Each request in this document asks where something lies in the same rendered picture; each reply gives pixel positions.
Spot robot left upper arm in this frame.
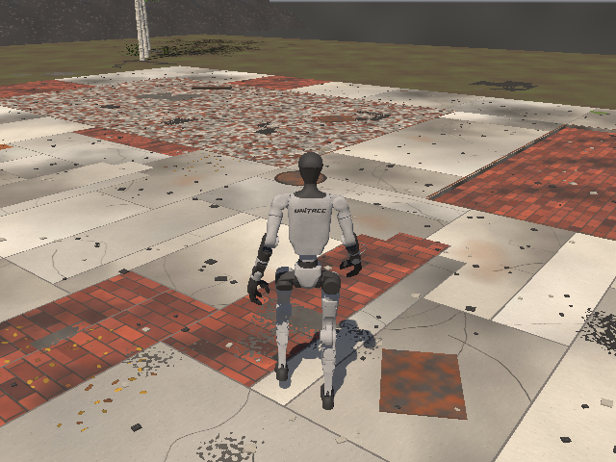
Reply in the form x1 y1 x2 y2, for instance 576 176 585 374
264 193 290 248

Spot robot right hand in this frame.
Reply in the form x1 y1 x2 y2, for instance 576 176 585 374
340 259 362 277

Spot robot right forearm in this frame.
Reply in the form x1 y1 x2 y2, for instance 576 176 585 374
346 232 361 265

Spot robot right upper arm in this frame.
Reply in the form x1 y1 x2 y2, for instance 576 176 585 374
330 194 356 247

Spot robot left hand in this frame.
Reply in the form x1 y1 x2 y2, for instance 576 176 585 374
247 277 270 305

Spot robot left forearm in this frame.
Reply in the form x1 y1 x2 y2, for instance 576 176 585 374
250 233 272 281

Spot left robot foot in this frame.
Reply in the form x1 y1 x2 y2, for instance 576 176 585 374
274 362 289 381

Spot right robot foot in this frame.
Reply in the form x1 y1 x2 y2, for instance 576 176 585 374
321 383 334 410

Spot robot foot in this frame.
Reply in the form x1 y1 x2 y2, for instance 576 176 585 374
321 383 334 410
274 362 289 381

